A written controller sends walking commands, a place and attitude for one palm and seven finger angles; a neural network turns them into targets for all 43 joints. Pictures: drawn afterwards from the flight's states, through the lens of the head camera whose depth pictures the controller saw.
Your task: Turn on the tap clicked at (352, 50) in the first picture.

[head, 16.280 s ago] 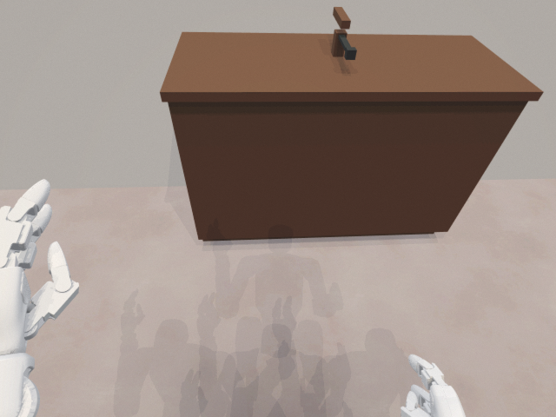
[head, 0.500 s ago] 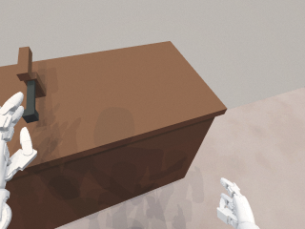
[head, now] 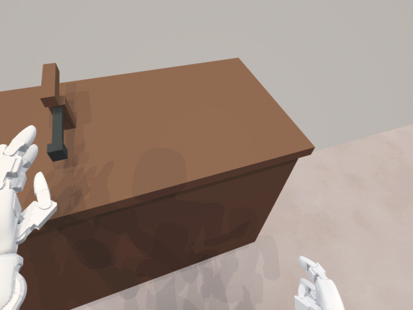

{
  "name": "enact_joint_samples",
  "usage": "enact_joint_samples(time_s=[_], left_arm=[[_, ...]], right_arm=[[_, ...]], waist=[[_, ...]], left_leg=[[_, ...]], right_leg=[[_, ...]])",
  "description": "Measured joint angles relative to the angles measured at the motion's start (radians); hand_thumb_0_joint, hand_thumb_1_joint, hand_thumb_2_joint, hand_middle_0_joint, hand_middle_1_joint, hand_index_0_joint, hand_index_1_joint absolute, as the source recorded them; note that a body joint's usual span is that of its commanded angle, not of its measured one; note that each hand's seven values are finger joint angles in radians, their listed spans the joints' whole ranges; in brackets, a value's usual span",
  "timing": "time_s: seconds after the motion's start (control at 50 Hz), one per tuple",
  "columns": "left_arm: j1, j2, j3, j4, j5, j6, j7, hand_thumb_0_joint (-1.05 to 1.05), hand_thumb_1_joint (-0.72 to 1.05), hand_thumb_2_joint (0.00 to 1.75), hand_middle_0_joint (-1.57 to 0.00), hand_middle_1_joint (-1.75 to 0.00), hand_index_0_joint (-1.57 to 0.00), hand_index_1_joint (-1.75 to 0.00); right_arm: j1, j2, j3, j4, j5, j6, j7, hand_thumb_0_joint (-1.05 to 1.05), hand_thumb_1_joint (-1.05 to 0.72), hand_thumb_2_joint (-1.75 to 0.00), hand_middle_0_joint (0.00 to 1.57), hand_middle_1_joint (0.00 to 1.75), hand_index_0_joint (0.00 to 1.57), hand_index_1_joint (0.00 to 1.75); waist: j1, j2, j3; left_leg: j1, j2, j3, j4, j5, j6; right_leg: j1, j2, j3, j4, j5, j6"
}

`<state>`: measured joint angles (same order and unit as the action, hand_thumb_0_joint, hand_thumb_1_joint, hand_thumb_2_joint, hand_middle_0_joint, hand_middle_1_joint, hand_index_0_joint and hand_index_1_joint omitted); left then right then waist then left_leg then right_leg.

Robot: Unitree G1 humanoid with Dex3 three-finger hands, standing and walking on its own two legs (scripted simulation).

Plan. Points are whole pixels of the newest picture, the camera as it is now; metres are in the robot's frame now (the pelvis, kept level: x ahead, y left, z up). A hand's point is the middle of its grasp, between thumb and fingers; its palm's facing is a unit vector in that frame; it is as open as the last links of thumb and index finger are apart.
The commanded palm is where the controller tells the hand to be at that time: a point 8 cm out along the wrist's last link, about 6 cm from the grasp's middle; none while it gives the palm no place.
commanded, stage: come to a stop and stand still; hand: left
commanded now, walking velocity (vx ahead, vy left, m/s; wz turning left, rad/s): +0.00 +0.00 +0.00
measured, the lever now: (57, 151) +0.37 +0.34 +0.08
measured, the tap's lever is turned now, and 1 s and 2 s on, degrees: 0 0 0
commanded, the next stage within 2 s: look again from close up in 0.92 s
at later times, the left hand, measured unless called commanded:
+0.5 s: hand (41, 205) +0.22 +0.26 +0.15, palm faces +0.46 -0.82 -0.34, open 7.4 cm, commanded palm +0.16 +0.27 +0.17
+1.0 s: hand (50, 202) +0.22 +0.25 +0.16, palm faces +0.42 -0.85 -0.33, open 7.4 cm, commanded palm +0.16 +0.28 +0.17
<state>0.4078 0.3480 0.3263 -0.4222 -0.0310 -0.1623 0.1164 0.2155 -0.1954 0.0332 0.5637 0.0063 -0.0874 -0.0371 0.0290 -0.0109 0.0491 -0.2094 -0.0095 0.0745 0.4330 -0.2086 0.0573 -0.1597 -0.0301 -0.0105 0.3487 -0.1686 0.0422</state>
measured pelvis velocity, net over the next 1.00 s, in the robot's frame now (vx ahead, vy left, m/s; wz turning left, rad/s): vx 0.01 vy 0.00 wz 0.01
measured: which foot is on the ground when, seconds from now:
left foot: down 0.00-1.00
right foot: down 0.00-1.00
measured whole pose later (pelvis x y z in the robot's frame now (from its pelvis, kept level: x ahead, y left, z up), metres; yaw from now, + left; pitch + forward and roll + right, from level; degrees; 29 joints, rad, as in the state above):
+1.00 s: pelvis +0.01 +0.00 +0.00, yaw +1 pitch -1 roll -2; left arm 0.41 0.34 0.35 -0.46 -0.04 -0.21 0.11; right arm 0.21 -0.19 0.02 0.58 0.01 -0.12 -0.02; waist 0.04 -0.03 0.07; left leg -0.21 0.00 0.06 0.47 -0.23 0.05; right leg -0.15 -0.02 -0.03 0.37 -0.19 0.04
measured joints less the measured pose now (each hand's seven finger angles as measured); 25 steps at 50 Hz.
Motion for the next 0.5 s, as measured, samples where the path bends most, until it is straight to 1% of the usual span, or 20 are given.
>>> enact_joint_samples(time_s=[0.06,0.08,0.1,0.12,0.14,0.16,0.2,0.22,0.26,0.28,0.32,0.34,0.38,0.44,0.5], left_arm=[[0.002,0.003,0.004,-0.007,0.002,-0.004,0.002,0.01,0.89,0.90,-0.21,-0.30,-0.21,-0.30],[-0.046,0.037,0.021,-0.002,0.043,-0.003,-0.021,0.01,0.89,0.90,-0.21,-0.30,-0.21,-0.30],[-0.122,0.085,0.048,0.037,0.059,-0.038,-0.040,0.01,0.89,0.90,-0.21,-0.31,-0.22,-0.30],[-0.182,0.120,0.078,0.077,0.050,-0.067,-0.043,0.01,0.89,0.90,-0.21,-0.31,-0.22,-0.30],[-0.216,0.135,0.105,0.105,0.032,-0.083,-0.036,0.01,0.89,0.90,-0.21,-0.31,-0.22,-0.30],[-0.227,0.132,0.123,0.116,0.016,-0.085,-0.026,0.01,0.89,0.90,-0.21,-0.31,-0.22,-0.30],[-0.195,0.092,0.128,0.095,-0.007,-0.083,-0.013,0.01,0.89,0.90,-0.21,-0.30,-0.21,-0.30],[-0.158,0.065,0.112,0.071,-0.012,-0.084,-0.011,0.01,0.89,0.90,-0.20,-0.30,-0.21,-0.30],[-0.063,0.017,0.057,0.019,-0.015,-0.090,-0.015,0.01,0.90,0.90,-0.20,-0.30,-0.21,-0.30],[-0.017,0.001,0.026,-0.001,-0.012,-0.092,-0.021,0.01,0.90,0.90,-0.20,-0.30,-0.21,-0.30],[0.052,-0.010,-0.020,-0.020,-0.007,-0.095,-0.036,0.01,0.90,0.90,-0.20,-0.30,-0.21,-0.30],[0.071,-0.004,-0.028,-0.021,-0.005,-0.094,-0.041,0.01,0.89,0.90,-0.21,-0.30,-0.21,-0.30],[0.075,0.017,-0.019,-0.006,-0.004,-0.091,-0.042,0.01,0.89,0.90,-0.21,-0.30,-0.22,-0.30],[0.019,0.034,0.023,0.030,-0.008,-0.080,-0.028,0.01,0.89,0.90,-0.22,-0.31,-0.22,-0.30],[-0.052,0.018,0.052,0.036,-0.010,-0.073,-0.007,0.01,0.89,0.90,-0.21,-0.31,-0.22,-0.30]], right_arm=[[0.003,-0.003,-0.005,0.005,0.000,-0.001,-0.002,0.01,-0.90,-0.90,0.20,0.30,0.20,0.30],[0.016,-0.004,-0.013,-0.002,-0.013,-0.014,-0.002,0.01,-0.90,-0.90,0.20,0.30,0.20,0.30],[0.019,-0.001,-0.014,0.010,-0.018,-0.030,-0.002,0.01,-0.90,-0.90,0.20,0.30,0.20,0.30],[0.010,0.003,-0.010,0.026,-0.017,-0.036,0.002,0.01,-0.90,-0.90,0.20,0.30,0.20,0.30],[0.001,0.006,-0.009,0.032,-0.011,-0.040,0.011,0.01,-0.90,-0.90,0.20,0.30,0.20,0.30],[-0.003,0.007,-0.011,0.028,-0.006,-0.045,0.021,0.01,-0.90,-0.90,0.20,0.30,0.20,0.30],[-0.004,0.002,-0.020,0.013,-0.001,-0.062,0.038,0.01,-0.90,-0.90,0.20,0.30,0.20,0.30],[-0.003,-0.002,-0.025,0.006,0.001,-0.069,0.045,0.01,-0.90,-0.90,0.20,0.30,0.20,0.30],[-0.002,-0.009,-0.030,-0.001,0.007,-0.076,0.053,0.01,-0.90,-0.90,0.20,0.30,0.20,0.30],[0.000,-0.010,-0.030,-0.001,0.008,-0.076,0.052,0.01,-0.90,-0.90,0.20,0.30,0.20,0.30],[0.006,-0.004,-0.027,0.004,0.009,-0.073,0.044,0.01,-0.90,-0.90,0.20,0.30,0.20,0.30],[0.008,0.001,-0.024,0.009,0.009,-0.069,0.037,0.01,-0.90,-0.90,0.20,0.30,0.20,0.30],[0.014,0.010,-0.016,0.016,0.007,-0.062,0.022,0.01,-0.90,-0.90,0.20,0.30,0.20,0.30],[0.017,0.014,-0.008,0.025,0.005,-0.062,0.008,0.01,-0.90,-0.90,0.20,0.30,0.20,0.30],[0.008,0.007,-0.004,0.031,0.002,-0.073,0.006,0.01,-0.90,-0.90,0.20,0.30,0.20,0.30]], waist=[[0.000,-0.001,0.004],[0.011,-0.002,0.007],[0.023,-0.011,0.010],[0.028,-0.022,0.018],[0.029,-0.027,0.025],[0.025,-0.026,0.028],[0.010,-0.013,0.027],[0.002,-0.003,0.023],[-0.013,0.016,0.014],[-0.018,0.022,0.009],[-0.021,0.022,0.000],[-0.020,0.016,-0.002],[-0.012,0.000,-0.004],[0.010,-0.019,0.003],[0.025,-0.026,0.012]], left_leg=[[0.002,-0.002,-0.002,0.000,-0.001,0.000],[-0.018,0.002,-0.010,0.020,-0.006,-0.002],[-0.040,0.001,-0.019,0.037,-0.008,-0.003],[-0.048,0.001,-0.023,0.042,-0.007,-0.004],[-0.049,0.003,-0.021,0.042,-0.005,-0.005],[-0.048,0.003,-0.016,0.042,-0.005,-0.006],[-0.047,0.001,-0.006,0.046,-0.009,-0.004],[-0.047,-0.001,-0.002,0.049,-0.013,-0.001],[-0.044,-0.005,0.005,0.056,-0.023,0.004],[-0.042,-0.005,0.006,0.059,-0.027,0.005],[-0.038,-0.005,0.004,0.062,-0.033,0.003],[-0.034,-0.005,0.002,0.062,-0.034,0.001],[-0.030,-0.004,-0.005,0.060,-0.033,-0.003],[-0.026,0.002,-0.017,0.061,-0.032,-0.010],[-0.022,0.009,-0.025,0.062,-0.032,-0.014]], right_leg=[[0.000,-0.002,-0.001,0.006,-0.005,0.000],[-0.011,0.001,-0.010,0.015,-0.008,0.000],[-0.031,0.001,-0.019,0.034,-0.015,-0.002],[-0.041,0.000,-0.023,0.045,-0.019,-0.006],[-0.045,0.002,-0.021,0.050,-0.019,-0.009],[-0.049,0.002,-0.016,0.055,-0.019,-0.010],[-0.057,-0.001,-0.006,0.072,-0.026,-0.013],[-0.060,-0.003,-0.001,0.079,-0.031,-0.011],[-0.060,-0.007,0.006,0.088,-0.039,-0.001],[-0.058,-0.008,0.007,0.090,-0.043,0.004],[-0.052,-0.009,0.005,0.093,-0.049,0.006],[-0.049,-0.008,0.003,0.095,-0.052,0.005],[-0.043,-0.007,-0.005,0.097,-0.057,0.000],[-0.033,0.000,-0.016,0.091,-0.057,-0.008],[-0.021,0.007,-0.024,0.078,-0.050,-0.014]])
